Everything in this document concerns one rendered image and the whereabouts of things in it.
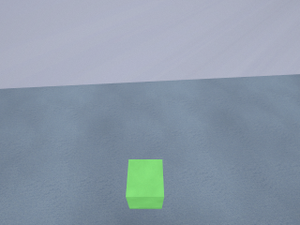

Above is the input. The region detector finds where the carton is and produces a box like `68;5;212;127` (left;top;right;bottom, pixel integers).
126;159;164;209

